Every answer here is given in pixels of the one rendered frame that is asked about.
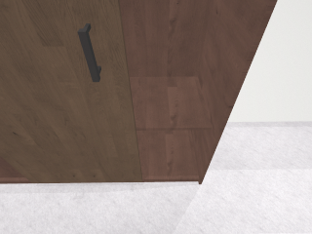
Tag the wardrobe door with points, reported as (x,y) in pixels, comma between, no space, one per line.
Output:
(56,124)
(7,170)

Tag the handle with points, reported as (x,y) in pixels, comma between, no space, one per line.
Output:
(87,47)

